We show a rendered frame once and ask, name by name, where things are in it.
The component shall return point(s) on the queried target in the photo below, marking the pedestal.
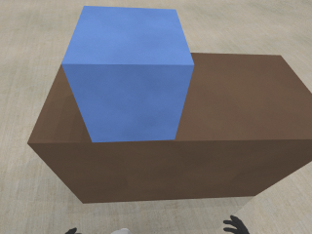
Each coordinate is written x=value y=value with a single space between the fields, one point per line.
x=246 y=124

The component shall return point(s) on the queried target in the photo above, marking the carton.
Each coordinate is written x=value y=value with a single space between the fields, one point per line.
x=129 y=70

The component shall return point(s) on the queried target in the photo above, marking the right robot hand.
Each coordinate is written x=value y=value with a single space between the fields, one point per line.
x=236 y=222

